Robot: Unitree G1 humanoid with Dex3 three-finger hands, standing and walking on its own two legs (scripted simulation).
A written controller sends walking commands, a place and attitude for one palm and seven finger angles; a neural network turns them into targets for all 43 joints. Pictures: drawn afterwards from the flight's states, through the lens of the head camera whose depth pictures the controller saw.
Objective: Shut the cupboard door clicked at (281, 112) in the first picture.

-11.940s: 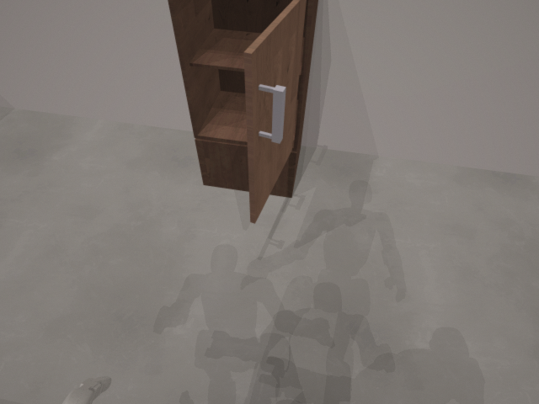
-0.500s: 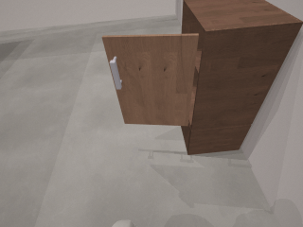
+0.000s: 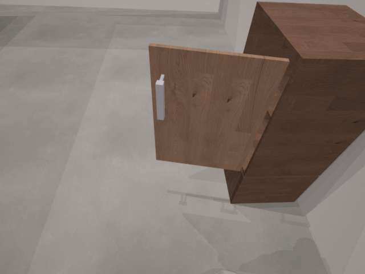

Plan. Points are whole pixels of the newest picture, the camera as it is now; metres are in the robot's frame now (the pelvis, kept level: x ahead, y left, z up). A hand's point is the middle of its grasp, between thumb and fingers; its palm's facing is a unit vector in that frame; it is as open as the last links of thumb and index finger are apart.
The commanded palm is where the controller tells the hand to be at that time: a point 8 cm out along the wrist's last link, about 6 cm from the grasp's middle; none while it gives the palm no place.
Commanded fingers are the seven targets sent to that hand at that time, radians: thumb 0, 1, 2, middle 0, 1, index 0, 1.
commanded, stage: take the last steps up to it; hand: left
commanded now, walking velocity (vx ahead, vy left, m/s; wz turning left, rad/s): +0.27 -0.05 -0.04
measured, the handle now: (161, 97) +0.66 +0.13 -0.02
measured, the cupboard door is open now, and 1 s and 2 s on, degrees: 80 80 80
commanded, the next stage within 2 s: come to a stop and stand still in 0.28 s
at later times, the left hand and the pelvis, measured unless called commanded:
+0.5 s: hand (139, 242) +0.23 +0.13 -0.17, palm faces +0.02 -0.97 -0.24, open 7.2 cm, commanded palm none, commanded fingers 0.00 0.90 0.90 -0.20 -0.30 -0.20 -0.30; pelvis +0.15 -0.05 -0.01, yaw -1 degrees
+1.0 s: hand (126, 270) +0.16 +0.15 -0.18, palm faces +0.01 -0.98 -0.21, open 7.4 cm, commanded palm none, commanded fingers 0.00 0.90 0.90 -0.20 -0.30 -0.20 -0.30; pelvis +0.14 -0.03 +0.00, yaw -3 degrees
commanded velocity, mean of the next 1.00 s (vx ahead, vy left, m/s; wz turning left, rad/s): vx -0.01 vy -0.02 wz -0.01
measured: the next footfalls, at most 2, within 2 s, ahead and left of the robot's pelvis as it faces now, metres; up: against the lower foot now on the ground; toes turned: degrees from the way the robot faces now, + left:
right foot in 0.32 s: +0.26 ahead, -0.15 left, +0.00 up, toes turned -8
left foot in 0.70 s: +0.25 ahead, +0.05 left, +0.00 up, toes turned +0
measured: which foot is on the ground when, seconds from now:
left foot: down 0.00-0.32, up 0.34-0.68, down 0.70-1.00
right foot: up 0.00-0.30, down 0.32-0.72, up 0.74-1.00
